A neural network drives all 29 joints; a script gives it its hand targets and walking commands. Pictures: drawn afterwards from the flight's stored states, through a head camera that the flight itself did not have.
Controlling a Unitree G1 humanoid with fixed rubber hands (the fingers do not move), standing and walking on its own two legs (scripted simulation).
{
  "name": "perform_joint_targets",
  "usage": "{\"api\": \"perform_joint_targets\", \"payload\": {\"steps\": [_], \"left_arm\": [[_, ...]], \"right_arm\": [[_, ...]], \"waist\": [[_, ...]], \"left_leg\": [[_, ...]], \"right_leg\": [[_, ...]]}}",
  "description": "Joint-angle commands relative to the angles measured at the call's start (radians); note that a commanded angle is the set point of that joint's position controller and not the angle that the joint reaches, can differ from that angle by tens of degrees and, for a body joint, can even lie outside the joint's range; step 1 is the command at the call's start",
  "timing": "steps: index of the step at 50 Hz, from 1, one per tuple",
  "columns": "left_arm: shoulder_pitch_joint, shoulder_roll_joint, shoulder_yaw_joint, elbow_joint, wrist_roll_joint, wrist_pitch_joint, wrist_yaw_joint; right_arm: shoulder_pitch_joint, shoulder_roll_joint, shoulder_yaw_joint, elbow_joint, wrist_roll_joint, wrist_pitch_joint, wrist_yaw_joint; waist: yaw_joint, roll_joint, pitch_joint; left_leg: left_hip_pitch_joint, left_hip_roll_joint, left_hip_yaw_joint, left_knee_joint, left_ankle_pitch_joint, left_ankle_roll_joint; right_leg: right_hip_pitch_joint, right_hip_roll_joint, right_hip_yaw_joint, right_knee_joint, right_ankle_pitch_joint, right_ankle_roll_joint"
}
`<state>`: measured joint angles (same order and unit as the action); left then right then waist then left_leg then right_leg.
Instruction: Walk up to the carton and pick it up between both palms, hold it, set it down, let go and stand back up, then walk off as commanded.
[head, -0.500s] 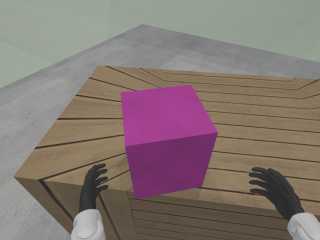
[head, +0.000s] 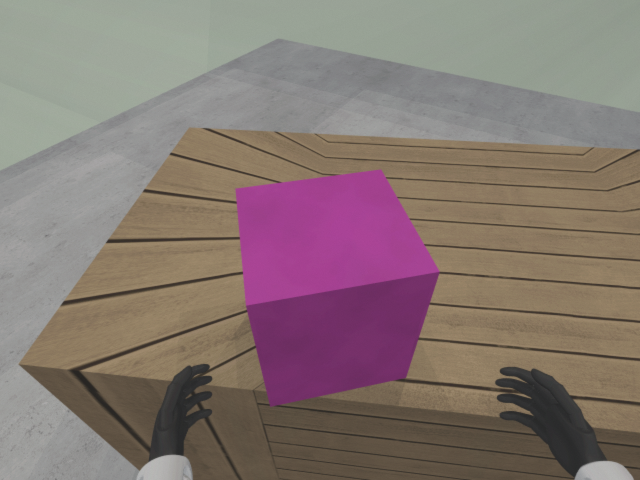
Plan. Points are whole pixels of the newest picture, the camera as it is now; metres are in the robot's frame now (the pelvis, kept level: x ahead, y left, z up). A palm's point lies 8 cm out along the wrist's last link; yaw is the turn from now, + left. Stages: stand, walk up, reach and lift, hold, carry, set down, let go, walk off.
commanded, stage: set down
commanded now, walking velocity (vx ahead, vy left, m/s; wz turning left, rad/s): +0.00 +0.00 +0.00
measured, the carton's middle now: (325, 288) +0.38 +0.05 +0.03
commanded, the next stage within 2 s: let go in 1.64 s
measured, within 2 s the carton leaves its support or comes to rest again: neither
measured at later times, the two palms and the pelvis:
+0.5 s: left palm (162, 456) +0.16 +0.23 -0.03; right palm (557, 467) +0.18 -0.23 -0.02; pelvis +0.01 +0.01 +0.00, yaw +0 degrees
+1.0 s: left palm (160, 466) +0.16 +0.24 -0.05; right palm out of the picture +0.18 -0.21 -0.05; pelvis +0.01 +0.01 +0.00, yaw +1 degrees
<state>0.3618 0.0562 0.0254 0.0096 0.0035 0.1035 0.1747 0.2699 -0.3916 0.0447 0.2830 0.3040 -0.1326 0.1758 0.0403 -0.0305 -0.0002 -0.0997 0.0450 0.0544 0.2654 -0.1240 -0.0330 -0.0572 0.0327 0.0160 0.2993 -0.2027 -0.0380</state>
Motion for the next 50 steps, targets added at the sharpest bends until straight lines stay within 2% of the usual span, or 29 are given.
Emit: {"api": "perform_joint_targets", "payload": {"steps": [1, 14, 34, 50], "left_arm": [[-0.018, 0.051, 0.011, -0.128, -0.003, -0.036, -0.007], [0.004, 0.105, 0.005, -0.045, -0.018, -0.059, -0.034], [-0.054, 0.155, 0.002, 0.091, -0.018, -0.047, -0.066], [-0.125, 0.194, 0.008, 0.21, -0.015, -0.027, -0.103]], "right_arm": [[-0.041, -0.132, -0.062, -0.104, -0.007, -0.033, -0.005], [0.002, -0.088, -0.063, -0.042, -0.052, -0.046, -0.015], [-0.026, -0.027, -0.074, 0.06, -0.125, -0.033, -0.026], [-0.068, 0.044, -0.076, 0.127, -0.215, -0.024, -0.079]], "waist": [[0.001, -0.036, -0.032], [-0.011, -0.016, -0.016], [-0.012, 0.001, -0.001], [-0.027, 0.008, 0.016]], "left_leg": [[0.187, -0.054, -0.009, 0.028, 0.203, 0.015], [0.19, -0.06, -0.011, 0.031, 0.222, 0.007], [0.187, -0.052, -0.01, 0.032, 0.18, 0.008], [0.181, -0.048, 0.001, 0.049, 0.141, 0.012]], "right_leg": [[-0.181, -0.011, 0.023, -0.1, 0.14, -0.02], [-0.173, -0.011, 0.011, -0.11, 0.161, -0.013], [-0.172, -0.013, -0.012, -0.106, 0.113, -0.005], [-0.18, -0.025, -0.021, -0.085, 0.089, 0.014]]}}
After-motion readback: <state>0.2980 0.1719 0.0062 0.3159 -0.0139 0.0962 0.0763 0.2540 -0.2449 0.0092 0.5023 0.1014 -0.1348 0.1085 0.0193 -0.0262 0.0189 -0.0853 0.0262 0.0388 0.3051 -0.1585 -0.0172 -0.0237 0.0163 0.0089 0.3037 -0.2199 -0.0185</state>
